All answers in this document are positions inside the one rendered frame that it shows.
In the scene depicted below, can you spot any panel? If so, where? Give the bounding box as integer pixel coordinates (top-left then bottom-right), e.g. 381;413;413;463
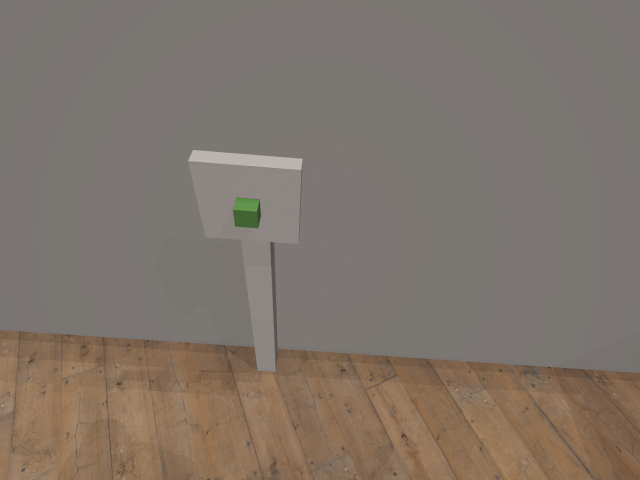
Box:
188;150;303;372

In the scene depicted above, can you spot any button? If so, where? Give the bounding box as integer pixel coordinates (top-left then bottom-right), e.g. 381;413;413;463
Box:
233;197;261;228

